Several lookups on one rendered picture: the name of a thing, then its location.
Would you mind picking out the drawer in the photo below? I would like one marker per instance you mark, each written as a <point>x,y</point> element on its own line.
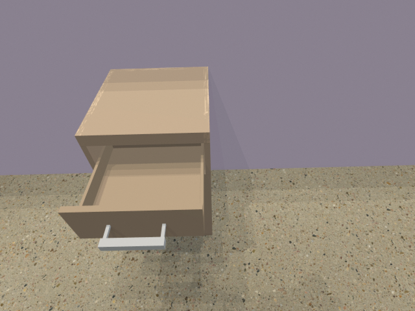
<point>137,188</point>

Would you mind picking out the handle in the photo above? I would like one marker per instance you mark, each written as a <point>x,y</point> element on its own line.
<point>139,243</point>

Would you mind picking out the cabinet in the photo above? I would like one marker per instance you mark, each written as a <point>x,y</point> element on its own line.
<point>151,106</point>

